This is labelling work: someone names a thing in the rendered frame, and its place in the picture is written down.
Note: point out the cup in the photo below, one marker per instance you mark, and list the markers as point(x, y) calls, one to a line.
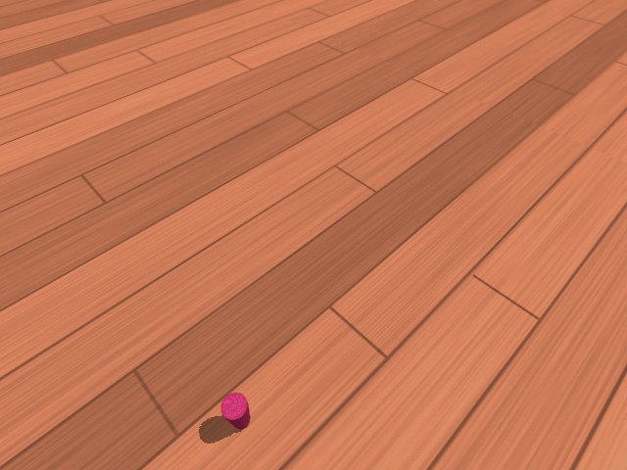
point(235, 409)

